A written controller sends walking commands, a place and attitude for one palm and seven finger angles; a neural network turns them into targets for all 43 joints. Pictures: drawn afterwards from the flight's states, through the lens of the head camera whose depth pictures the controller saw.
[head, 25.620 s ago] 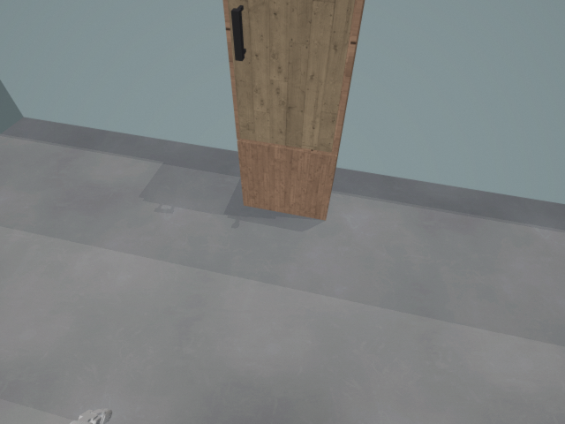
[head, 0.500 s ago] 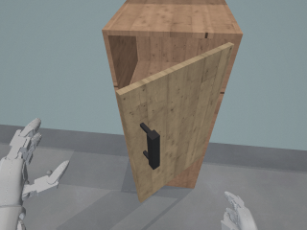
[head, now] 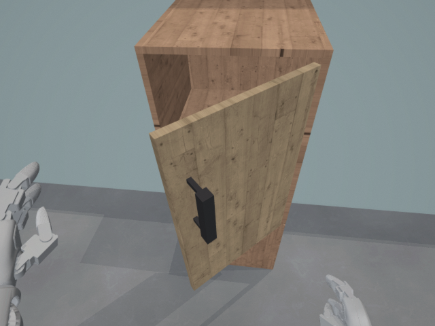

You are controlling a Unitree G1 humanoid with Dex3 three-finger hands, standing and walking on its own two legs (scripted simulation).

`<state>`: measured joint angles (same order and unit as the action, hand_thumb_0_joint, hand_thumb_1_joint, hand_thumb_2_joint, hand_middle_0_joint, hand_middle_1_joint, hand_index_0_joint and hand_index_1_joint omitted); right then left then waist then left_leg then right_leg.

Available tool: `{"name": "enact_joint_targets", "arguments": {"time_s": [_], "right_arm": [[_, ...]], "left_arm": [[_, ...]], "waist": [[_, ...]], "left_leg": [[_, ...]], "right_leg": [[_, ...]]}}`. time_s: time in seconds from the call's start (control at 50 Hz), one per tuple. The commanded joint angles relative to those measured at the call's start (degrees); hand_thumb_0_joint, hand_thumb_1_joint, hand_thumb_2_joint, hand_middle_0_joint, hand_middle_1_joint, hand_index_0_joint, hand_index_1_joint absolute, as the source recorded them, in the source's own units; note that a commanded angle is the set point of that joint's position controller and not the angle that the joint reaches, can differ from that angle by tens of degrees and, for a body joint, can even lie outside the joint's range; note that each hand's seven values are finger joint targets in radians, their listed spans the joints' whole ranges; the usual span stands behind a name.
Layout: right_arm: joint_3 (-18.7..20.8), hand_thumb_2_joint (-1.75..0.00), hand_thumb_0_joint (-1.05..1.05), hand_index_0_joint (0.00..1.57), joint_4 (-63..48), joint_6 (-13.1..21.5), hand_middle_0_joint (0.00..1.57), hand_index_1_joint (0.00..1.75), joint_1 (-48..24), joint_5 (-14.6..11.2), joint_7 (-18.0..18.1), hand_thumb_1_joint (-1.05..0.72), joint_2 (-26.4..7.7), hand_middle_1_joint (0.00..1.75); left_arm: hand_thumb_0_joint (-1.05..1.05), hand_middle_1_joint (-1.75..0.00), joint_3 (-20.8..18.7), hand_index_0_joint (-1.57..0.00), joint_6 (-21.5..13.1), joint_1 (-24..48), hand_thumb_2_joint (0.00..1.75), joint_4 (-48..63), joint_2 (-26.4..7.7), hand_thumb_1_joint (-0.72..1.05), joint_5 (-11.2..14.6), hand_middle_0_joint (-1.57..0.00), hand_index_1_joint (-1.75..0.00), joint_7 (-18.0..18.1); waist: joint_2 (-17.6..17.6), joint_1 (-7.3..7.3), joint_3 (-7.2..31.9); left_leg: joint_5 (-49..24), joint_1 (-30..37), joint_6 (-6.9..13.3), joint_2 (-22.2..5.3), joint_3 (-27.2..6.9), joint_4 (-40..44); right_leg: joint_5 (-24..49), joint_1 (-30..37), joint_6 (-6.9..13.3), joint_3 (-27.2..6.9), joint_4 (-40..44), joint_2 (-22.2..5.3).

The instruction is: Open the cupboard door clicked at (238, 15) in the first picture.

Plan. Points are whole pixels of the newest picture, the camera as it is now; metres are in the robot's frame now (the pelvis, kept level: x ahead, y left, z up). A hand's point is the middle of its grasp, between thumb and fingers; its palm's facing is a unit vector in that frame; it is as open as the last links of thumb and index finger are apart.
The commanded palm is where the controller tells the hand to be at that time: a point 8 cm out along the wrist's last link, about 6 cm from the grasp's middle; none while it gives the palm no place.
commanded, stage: draw the hand back to the body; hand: left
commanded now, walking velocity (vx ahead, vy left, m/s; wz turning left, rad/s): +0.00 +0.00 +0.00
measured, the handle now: (200, 210) +0.31 +0.07 +0.06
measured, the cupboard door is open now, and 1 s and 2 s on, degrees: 44 44 44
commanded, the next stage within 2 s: step back with the hand held close in 0.02 s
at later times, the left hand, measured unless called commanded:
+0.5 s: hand (43, 255) +0.17 +0.26 +0.14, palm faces +0.33 -0.80 -0.50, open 7.4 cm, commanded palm +0.11 +0.31 +0.17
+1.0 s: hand out of the picture +0.06 +0.31 +0.15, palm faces +0.49 -0.77 -0.42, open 7.4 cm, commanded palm +0.00 +0.35 +0.17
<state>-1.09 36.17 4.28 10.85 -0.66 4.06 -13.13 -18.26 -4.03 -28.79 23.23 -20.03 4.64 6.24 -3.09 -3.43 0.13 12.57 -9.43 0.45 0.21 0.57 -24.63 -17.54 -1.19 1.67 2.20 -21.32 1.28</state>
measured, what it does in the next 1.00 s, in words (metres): shifts its weight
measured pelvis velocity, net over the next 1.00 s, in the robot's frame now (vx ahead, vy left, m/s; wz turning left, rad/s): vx -0.12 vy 0.04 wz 0.06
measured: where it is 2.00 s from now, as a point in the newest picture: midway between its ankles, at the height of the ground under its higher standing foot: outside the picture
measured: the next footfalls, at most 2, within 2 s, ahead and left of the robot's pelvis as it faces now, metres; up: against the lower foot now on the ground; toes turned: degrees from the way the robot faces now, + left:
right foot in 1.40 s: -0.30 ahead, -0.06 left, +0.00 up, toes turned -1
left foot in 1.56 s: -0.16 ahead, +0.13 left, +0.00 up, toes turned -5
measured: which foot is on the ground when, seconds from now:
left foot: down 0.00-1.00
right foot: down 0.00-1.00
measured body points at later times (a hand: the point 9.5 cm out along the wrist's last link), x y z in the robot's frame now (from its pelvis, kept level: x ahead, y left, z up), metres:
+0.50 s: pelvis -0.04 +0.01 +0.00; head -0.02 +0.00 +0.45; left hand +0.14 +0.30 +0.17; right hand +0.14 -0.24 -0.09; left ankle +0.01 +0.12 -0.74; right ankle -0.06 -0.10 -0.74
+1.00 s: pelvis -0.12 +0.04 -0.02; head -0.12 +0.06 +0.43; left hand +0.03 +0.35 +0.17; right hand +0.05 -0.19 -0.10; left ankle -0.04 +0.12 -0.74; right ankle -0.06 -0.09 -0.74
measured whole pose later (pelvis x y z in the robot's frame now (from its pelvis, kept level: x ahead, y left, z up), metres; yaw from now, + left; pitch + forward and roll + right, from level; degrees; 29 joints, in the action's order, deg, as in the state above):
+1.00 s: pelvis -0.12 +0.04 -0.02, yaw +3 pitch -1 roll -3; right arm -0.2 36.0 2.6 13.3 0.0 3.8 -12.5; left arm -22.6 -10.3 -32.3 31.6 -22.1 2.1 9.6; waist -1.2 -1.1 -0.4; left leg 18.2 -24.8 0.3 1.0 -1.1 -38.6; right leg -12.5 -18.7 -0.8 0.9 -31.7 1.8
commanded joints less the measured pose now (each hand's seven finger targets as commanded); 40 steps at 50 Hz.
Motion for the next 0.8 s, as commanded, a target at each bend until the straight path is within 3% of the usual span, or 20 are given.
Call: {"name": "enact_joint_targets", "arguments": {"time_s": [0.0, 0.1, 0.12, 0.14, 0.16, 0.18, 0.22, 0.28, 0.34, 0.42, 0.56, 0.62, 0.66, 0.7, 0.72, 0.76, 0.78], "right_arm": [[2.27, -0.90, 0.00, 0.20, -9.55, 2.86, 0.20, 0.30, -7.78, 0.09, 0.74, -0.90, -5.55, 0.30], [2.31, -0.90, 0.00, 0.20, -9.47, 2.97, 0.20, 0.30, -8.01, 0.14, 0.90, -0.90, -5.60, 0.30], [2.13, -0.90, 0.00, 0.20, -9.61, 3.32, 0.20, 0.30, -8.45, 0.03, 0.86, -0.90, -5.69, 0.30], [2.59, -0.90, 0.00, 0.20, -10.34, 2.07, 0.20, 0.30, -6.42, -0.17, 0.75, -0.90, -7.04, 0.30], [2.63, -0.90, 0.00, 0.20, -9.43, 1.26, 0.20, 0.30, -6.60, -0.10, 0.80, -0.90, -6.51, 0.30], [2.71, -0.90, 0.00, 0.20, -9.45, 0.42, 0.20, 0.30, -6.75, 0.14, 0.73, -0.90, -6.20, 0.30], [3.27, -0.90, 0.00, 0.20, -10.68, -1.08, 0.20, 0.30, -6.36, -0.10, 0.35, -0.90, -6.63, 0.30], [3.77, -0.90, 0.00, 0.20, -11.67, -2.83, 0.20, 0.30, -6.10, -0.53, 0.46, -0.90, -6.82, 0.30], [3.99, -0.90, 0.00, 0.20, -12.74, -3.91, 0.20, 0.30, -6.58, -0.79, 0.70, -0.90, -6.56, 0.30], [4.06, -0.90, 0.00, 0.20, -13.57, -4.25, 0.20, 0.30, -6.49, -0.97, 1.24, -0.90, -6.33, 0.30], [4.36, -0.90, 0.00, 0.20, -13.55, -3.07, 0.20, 0.30, -6.02, -0.60, 1.35, -0.90, -7.14, 0.30], [4.00, -0.90, 0.00, 0.20, -13.73, -2.06, 0.20, 0.30, -5.68, -0.34, 1.25, -0.90, -7.36, 0.30], [4.10, -0.90, 0.00, 0.20, -13.78, -0.99, 0.20, 0.30, -5.98, 0.00, 1.41, -0.90, -7.98, 0.30], [3.90, -0.90, 0.00, 0.20, -14.06, -0.18, 0.20, 0.30, -5.38, 0.20, 1.21, -0.90, -7.87, 0.30], [4.14, -0.90, 0.00, 0.20, -14.08, 0.29, 0.20, 0.30, -5.21, 0.28, 1.14, -0.90, -7.89, 0.30], [4.28, -0.90, 0.00, 0.20, -13.67, 1.09, 0.20, 0.30, -4.81, 0.29, 1.00, -0.90, -7.65, 0.30], [4.02, -0.90, 0.00, 0.20, -13.52, 1.22, 0.20, 0.30, -4.44, 0.28, 0.80, -0.90, -7.17, 0.30]], "left_arm": [[0.00, -0.30, -7.18, -0.20, -3.84, 4.29, 0.90, 11.03, -10.13, 0.90, -0.01, -0.20, -0.30, 1.15], [0.00, -0.30, -6.99, -0.20, -4.16, 5.38, 0.90, 11.04, -10.23, 0.90, -0.03, -0.20, -0.30, 1.03], [0.00, -0.30, -7.29, -0.20, -4.76, 10.35, 0.90, 15.06, -11.75, 0.90, -0.09, -0.20, -0.30, 1.22], [0.00, -0.30, -15.25, -0.20, -6.89, 13.51, 0.90, 16.58, -19.57, 0.90, -0.38, -0.20, -0.30, 1.78], [0.00, -0.30, -15.05, -0.20, -7.49, 12.28, 0.90, 13.49, -19.06, 0.90, -0.68, -0.20, -0.30, 1.51], [0.00, -0.30, -10.79, -0.20, -6.83, 5.15, 0.90, 9.31, -13.41, 0.90, -0.58, -0.20, -0.30, 0.74], [0.00, -0.30, -8.73, -0.20, -6.03, -0.11, 0.90, 8.90, -10.79, 0.90, -0.76, -0.20, -0.30, 0.20], [0.00, -0.30, -9.18, -0.20, -5.39, -2.03, 0.90, 10.54, -11.50, 0.90, -0.72, -0.20, -0.30, 0.57], [0.00, -0.30, -11.07, -0.20, -5.30, -1.88, 0.90, 13.62, -13.89, 0.90, -0.64, -0.20, -0.30, 1.23], [0.00, -0.30, -12.53, -0.20, -5.56, -2.06, 0.90, 16.31, -15.63, 0.90, -0.51, -0.20, -0.30, 2.26], [0.00, -0.30, -13.28, -0.20, -6.73, -4.18, 0.90, 18.18, -15.65, 0.90, -0.48, -0.20, -0.30, 3.15], [0.00, -0.30, -12.89, -0.20, -7.69, -4.12, 0.90, 18.20, -14.60, 0.90, -0.95, -0.20, -0.30, 3.34], [0.00, -0.30, -14.30, -0.20, -8.57, -3.92, 0.90, 18.78, -15.31, 0.90, -1.62, -0.20, -0.30, 3.52], [0.00, -0.30, -13.86, -0.20, -8.82, -3.76, 0.90, 18.49, -13.77, 0.90, -2.01, -0.20, -0.30, 3.42], [0.00, -0.30, -14.24, -0.20, -9.10, -3.60, 0.90, 19.01, -13.71, 0.90, -2.27, -0.20, -0.30, 3.39], [0.00, -0.30, -15.44, -0.20, -9.39, -4.86, 0.90, 18.44, -14.82, 0.90, -2.11, -0.20, -0.30, 3.38], [0.00, -0.30, -14.28, -0.20, -9.32, -4.96, 0.90, 18.36, -13.62, 0.90, -2.01, -0.20, -0.30, 3.34]], "waist": [[0.68, -0.05, 3.57], [0.57, -0.04, 3.27], [-1.15, 0.13, 4.44], [0.81, 2.11, 0.00], [1.42, 2.14, 0.07], [3.66, 2.63, 0.61], [3.09, 2.56, 4.39], [1.68, 2.76, 7.22], [4.93, 2.81, 8.74], [2.62, 2.84, 8.90], [-2.23, 3.09, 6.73], [-4.41, 3.43, 4.36], [-7.33, 3.11, 3.83], [-7.86, 2.89, 3.59], [-8.68, 2.80, 4.00], [-6.44, 2.78, 4.88], [-5.01, 3.10, 4.45]], "left_leg": [[-14.91, 7.53, 1.35, -0.39, 0.04, 1.34], [-13.58, 7.83, 1.43, -0.34, 0.03, 1.57], [-13.25, 8.48, 1.42, -0.20, -0.12, 1.53], [-13.59, 6.15, 2.57, -1.44, -1.59, -1.68], [-13.53, 5.60, 2.37, -1.23, -2.01, -2.82], [-15.71, 5.44, 2.39, -1.38, -1.88, -3.45], [-20.21, 6.09, 2.46, -1.92, -1.01, -3.80], [-24.49, 6.18, 2.20, -2.93, -1.02, -3.51], [-24.38, 5.16, 2.00, -3.34, -0.91, -4.22], [-23.09, 2.90, 1.76, -3.98, -1.66, -3.87], [-11.51, -4.10, 1.67, -5.26, -4.49, -0.52], [3.75, -11.57, 2.35, -6.72, -7.54, 4.63], [13.89, -18.82, 3.48, -8.36, -10.27, 9.25], [21.96, -26.51, 4.55, -10.13, -13.08, 13.12], [23.54, -28.24, 4.82, -10.25, -13.18, 13.41], [22.12, -27.10, 4.80, -9.66, -12.81, 11.71], [21.64, -26.89, 4.34, -8.77, -11.57, 10.06]], "right_leg": [[19.42, -6.63, -1.45, -0.88, 3.68, -1.12], [18.12, -7.02, -1.56, -1.15, 4.24, -1.18], [17.60, -6.93, -1.50, -1.32, 4.40, -1.30], [21.51, -12.21, -2.46, -4.30, 7.22, -3.79], [24.96, -12.10, -2.26, -4.54, 7.13, -5.10], [27.17, -11.65, -2.89, -3.37, 5.93, -5.27], [30.17, -10.20, -4.26, -2.54, 3.84, -5.05], [30.20, -9.39, -4.26, -1.96, 1.86, -4.74], [31.45, -9.48, -4.45, -2.52, 0.61, -4.80], [27.34, -9.84, -3.51, -3.09, -0.83, -4.82], [13.62, -10.82, -2.48, -3.75, -1.17, -3.37], [3.68, -9.41, -2.07, -3.50, -2.91, -1.62], [1.06, -4.64, -2.17, -2.88, -6.78, 0.09], [-0.01, 0.56, -2.05, -2.32, -12.05, 1.52], [-0.20, 1.80, -1.89, -2.15, -13.17, 1.99], [0.21, 0.91, -1.43, -3.16, -11.83, 1.80], [-0.99, -0.35, -1.10, -4.00, -10.46, 1.09]]}}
